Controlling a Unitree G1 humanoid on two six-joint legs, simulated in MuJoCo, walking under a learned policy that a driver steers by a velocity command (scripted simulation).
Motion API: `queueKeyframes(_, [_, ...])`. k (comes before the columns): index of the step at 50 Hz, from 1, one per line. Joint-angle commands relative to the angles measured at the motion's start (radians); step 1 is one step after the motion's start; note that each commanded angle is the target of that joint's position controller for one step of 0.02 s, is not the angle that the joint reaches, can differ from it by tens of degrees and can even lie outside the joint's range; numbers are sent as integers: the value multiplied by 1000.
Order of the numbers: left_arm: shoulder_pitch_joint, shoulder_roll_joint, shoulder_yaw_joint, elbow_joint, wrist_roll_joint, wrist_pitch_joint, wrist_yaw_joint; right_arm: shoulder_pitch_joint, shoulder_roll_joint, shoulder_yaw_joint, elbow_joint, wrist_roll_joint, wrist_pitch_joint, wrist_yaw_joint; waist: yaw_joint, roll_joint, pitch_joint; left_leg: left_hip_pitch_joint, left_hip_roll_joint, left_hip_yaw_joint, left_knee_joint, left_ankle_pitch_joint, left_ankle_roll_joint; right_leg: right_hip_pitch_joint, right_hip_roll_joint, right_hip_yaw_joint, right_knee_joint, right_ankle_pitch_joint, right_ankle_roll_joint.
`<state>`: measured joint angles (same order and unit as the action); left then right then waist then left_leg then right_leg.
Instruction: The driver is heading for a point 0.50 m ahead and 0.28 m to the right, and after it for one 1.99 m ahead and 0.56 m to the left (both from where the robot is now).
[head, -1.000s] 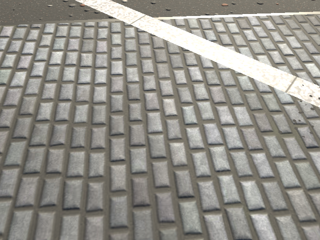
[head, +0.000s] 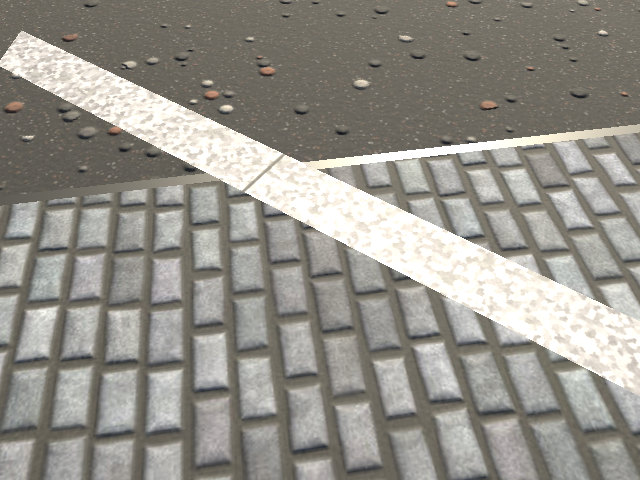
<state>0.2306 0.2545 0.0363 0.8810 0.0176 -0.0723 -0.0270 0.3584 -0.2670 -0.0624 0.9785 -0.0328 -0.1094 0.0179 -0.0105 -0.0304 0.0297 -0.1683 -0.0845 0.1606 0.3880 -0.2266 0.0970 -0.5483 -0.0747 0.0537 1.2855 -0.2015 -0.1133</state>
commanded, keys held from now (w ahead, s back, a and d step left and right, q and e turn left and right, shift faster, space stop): w+e+shift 0.42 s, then q+shift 0.58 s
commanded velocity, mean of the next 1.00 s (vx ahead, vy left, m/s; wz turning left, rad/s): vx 0.64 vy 0.00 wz -0.14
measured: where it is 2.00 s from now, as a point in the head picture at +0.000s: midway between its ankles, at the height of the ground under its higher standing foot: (369, 304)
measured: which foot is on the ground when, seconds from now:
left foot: down 0.00-0.28, up 0.30-0.66, down 0.68-1.00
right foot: up 0.00-0.26, down 0.28-0.68, up 0.70-1.00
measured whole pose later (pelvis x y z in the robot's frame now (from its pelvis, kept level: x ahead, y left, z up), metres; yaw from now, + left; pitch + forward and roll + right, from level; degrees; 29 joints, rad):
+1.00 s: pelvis +0.77 -0.12 +0.00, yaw -6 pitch +3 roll -2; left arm 0.02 0.27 0.02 0.62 0.02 -0.03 0.06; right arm 0.26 -0.31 -0.06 0.67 0.03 0.01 -0.03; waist -0.05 0.00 0.05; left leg -0.39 -0.22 -0.23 0.43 -0.05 0.10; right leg -0.70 0.04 0.25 0.97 -0.27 0.08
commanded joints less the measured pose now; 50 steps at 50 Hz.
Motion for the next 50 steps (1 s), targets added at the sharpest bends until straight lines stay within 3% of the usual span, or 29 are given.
queueKeyframes(1, [-5,9,-7,-66,6,31,-24,1,-34,3,-35,18,-44,6,39,57,85,-55,266,-166,-309,104,-17,-134,-64,3,-65,112,13])
queueKeyframes(4, [-131,6,-16,-113,-12,25,-33,32,-34,11,-31,16,-55,9,15,69,114,-35,191,22,-314,448,-74,-131,-17,-104,-267,289,2])
queueKeyframes(8, [-259,16,-27,-162,-5,9,-45,111,-77,19,-17,28,-51,-27,-5,67,115,137,217,111,-281,914,-110,-53,67,-254,-566,386,-39])
queueKeyframes(10, [-189,57,-17,-145,0,12,-46,107,-139,9,-33,23,-33,-60,51,128,38,253,257,127,-130,1248,-125,46,136,-288,-614,337,-65])
queueKeyframes(12, [68,132,15,-78,-2,19,-36,41,-197,-11,-66,10,1,-82,194,168,-100,254,298,110,204,1425,-119,306,198,-273,-608,222,-100])
queueKeyframes(13, [297,179,43,-11,-2,23,-23,-32,-214,-20,-93,-3,18,-81,300,167,-186,164,314,79,495,1367,-102,515,187,-202,-621,148,-144])
queueKeyframes(14, [400,211,72,20,-14,28,-2,-87,-210,-30,-101,-6,29,-64,347,75,-185,5,207,85,914,798,-86,652,134,-96,-710,77,-194])
queueKeyframes(15, [294,256,85,25,-18,40,10,-106,-38,13,-167,-25,7,-39,187,-184,-100,-401,49,9,1249,-245,-88,766,17,133,-603,266,-231])
queueKeyframes(16, [244,326,100,-12,9,48,9,-65,-29,28,-281,20,-16,-29,117,-211,-279,-696,26,-197,1379,-296,-112,976,-142,622,-834,-25,-440])
queueKeyframes(17, [213,254,95,-36,13,49,17,-121,-70,37,-291,4,-41,-25,122,-17,-198,-762,86,-263,1265,-204,-88,893,-185,757,-1034,-246,-391])
queueKeyframes(18, [181,186,80,-28,11,46,22,-148,-96,31,-286,2,-48,-19,74,114,-67,-725,130,-262,1140,-132,-86,714,-162,687,-1084,-253,-333])
queueKeyframes(21, [113,148,59,-44,-9,5,34,-147,-73,44,-289,-50,11,-14,-40,173,40,-539,206,-246,945,-138,-145,336,-35,465,-1100,-30,-271])
queueKeyframes(24, [116,161,52,-35,-17,-34,29,-219,-34,63,-326,-30,32,-1,-39,144,97,-378,216,-131,606,31,-160,161,53,186,-1089,636,-188])
queueKeyframes(27, [246,124,42,16,-39,-52,11,-300,13,80,-333,1,23,9,71,41,28,-255,133,-32,282,408,-82,291,124,32,-1059,843,-40])
queueKeyframes(28, [270,68,22,13,-59,-41,39,-434,-20,57,-366,57,-17,1,132,47,4,-266,93,-70,215,481,-78,336,90,55,-1014,721,-17])
queueKeyframes(29, [281,106,20,24,-49,-29,55,-441,-32,51,-379,66,-32,5,119,14,-19,-305,56,-52,126,515,-65,445,77,40,-994,723,1])
queueKeyframes(31, [277,150,27,24,-12,-8,71,-419,-63,33,-377,59,-48,23,102,-72,-74,-254,1,-58,70,566,-33,551,40,23,-886,786,50])
queueKeyframes(32, [245,159,29,13,3,-1,80,-324,-96,16,-350,57,-49,29,46,-102,-119,-168,-28,-67,91,545,-25,569,29,14,-797,864,76])
queueKeyframes(33, [158,175,33,-17,12,5,86,-161,-137,-4,-309,55,-49,36,-58,-133,-167,-39,-35,-74,101,528,-20,537,32,-5,-630,920,102])
queueKeyframes(34, [13,187,35,-64,24,6,86,78,-171,-21,-240,48,-42,34,-202,-118,-223,154,33,-139,44,610,6,421,74,-41,-312,818,143])
queueKeyframes(35, [50,64,10,-113,70,1,74,140,-207,-15,-208,24,-32,30,-122,226,-285,412,214,-381,159,1019,58,118,212,-73,121,-290,175])
queueKeyframes(36, [308,15,-16,-119,6,-11,43,23,-240,-15,-284,-39,-34,26,9,299,-494,662,460,-920,115,960,299,-132,243,126,387,-438,204])
queueKeyframes(37, [260,121,-5,-121,-7,-18,27,-74,-220,-37,-348,-16,-6,13,-49,165,-494,577,430,-934,28,702,303,-153,179,172,380,-318,173])
queueKeyframes(38, [137,170,10,-161,-17,-16,26,-161,-171,-25,-379,14,18,0,-26,24,-339,399,376,-844,-9,423,276,-200,145,152,327,-257,149])
queueKeyframes(39, [58,182,20,-182,3,-8,36,-197,-154,-15,-389,36,35,0,4,-122,-219,180,302,-782,-71,284,231,-172,126,115,248,-231,140])
queueKeyframes(42, [56,137,21,-228,15,25,55,-199,-154,-17,-393,36,48,1,65,-15,-97,-111,173,-663,-118,333,184,-92,104,105,21,-201,148])
queueKeyframes(46, [-22,91,14,-269,12,39,85,-137,-204,-38,-378,51,80,-37,50,61,-193,-115,121,-614,-44,547,114,-52,145,91,-241,-106,192])
queueKeyframes(48, [-65,106,21,-280,-4,50,91,-134,-219,-48,-390,67,109,-60,38,103,-223,-61,113,-653,-37,373,53,-80,152,123,-301,-40,201])
queueKeyframes(50, [-124,115,27,-293,-12,51,91,-131,-216,-51,-403,72,133,-76,16,137,-192,-39,98,-695,-49,174,10,-108,157,146,-365,-8,198])
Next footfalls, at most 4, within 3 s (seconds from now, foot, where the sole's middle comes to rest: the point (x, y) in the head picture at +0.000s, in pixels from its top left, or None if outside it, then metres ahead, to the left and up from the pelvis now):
0.28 right None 0.46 -0.07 -0.77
0.68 left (375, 318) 0.89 -0.11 -0.77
1.26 right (438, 291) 0.97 -0.28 -0.77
1.78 left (360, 352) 0.80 -0.07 -0.77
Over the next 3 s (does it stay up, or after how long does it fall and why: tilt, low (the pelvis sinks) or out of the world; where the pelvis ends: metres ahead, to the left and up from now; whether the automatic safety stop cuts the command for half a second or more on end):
stays up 1.53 0.53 -0.03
